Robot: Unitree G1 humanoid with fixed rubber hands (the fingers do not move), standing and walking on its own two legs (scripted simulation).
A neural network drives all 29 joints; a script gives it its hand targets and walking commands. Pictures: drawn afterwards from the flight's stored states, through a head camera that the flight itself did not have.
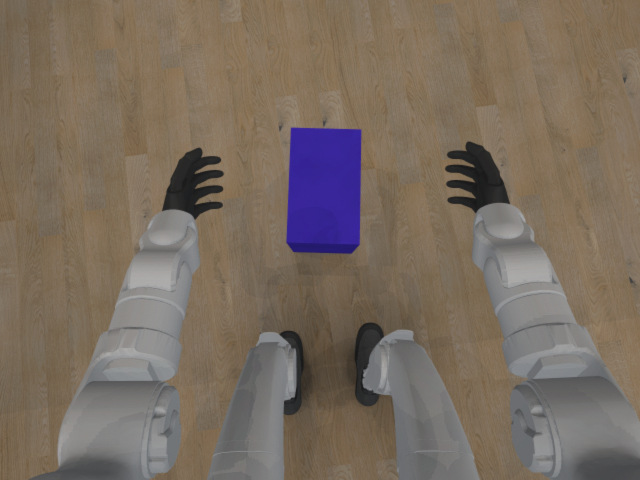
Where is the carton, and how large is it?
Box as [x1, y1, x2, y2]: [286, 128, 360, 253]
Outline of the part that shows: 291,128 286,242 293,251 351,253 359,244 360,129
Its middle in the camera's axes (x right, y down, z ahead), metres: +0.01 -0.10 +0.95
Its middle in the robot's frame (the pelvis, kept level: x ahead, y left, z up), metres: +0.54 +0.01 -0.57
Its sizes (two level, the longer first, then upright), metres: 0.258 0.157 0.221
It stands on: the floor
